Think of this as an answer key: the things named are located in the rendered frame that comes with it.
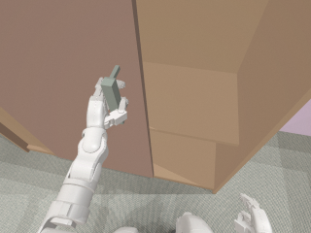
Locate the wardrobe door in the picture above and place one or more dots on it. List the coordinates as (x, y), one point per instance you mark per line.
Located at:
(52, 55)
(19, 130)

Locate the right robot hand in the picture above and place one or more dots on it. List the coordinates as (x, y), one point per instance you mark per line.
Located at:
(256, 222)

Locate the robot left forearm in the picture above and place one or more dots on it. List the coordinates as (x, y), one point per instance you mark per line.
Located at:
(71, 206)

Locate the handle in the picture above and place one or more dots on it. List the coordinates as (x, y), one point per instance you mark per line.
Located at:
(111, 91)

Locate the right robot thigh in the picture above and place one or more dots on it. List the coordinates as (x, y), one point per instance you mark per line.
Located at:
(192, 224)

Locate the left robot hand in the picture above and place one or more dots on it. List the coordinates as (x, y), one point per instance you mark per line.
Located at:
(97, 114)

